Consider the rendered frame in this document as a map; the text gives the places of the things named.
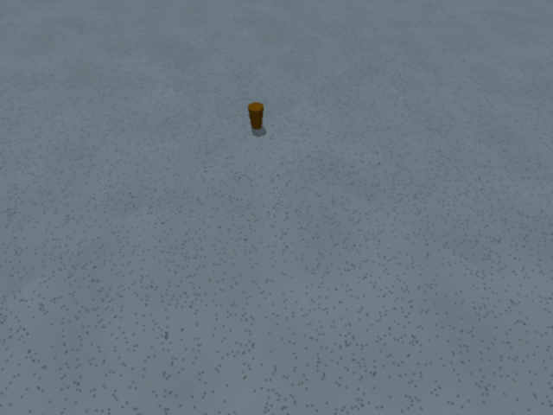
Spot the cup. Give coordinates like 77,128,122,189
248,102,264,130

